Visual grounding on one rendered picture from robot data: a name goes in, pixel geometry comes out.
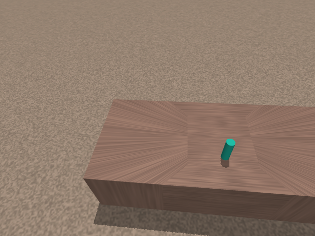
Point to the can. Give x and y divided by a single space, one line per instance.
228 148

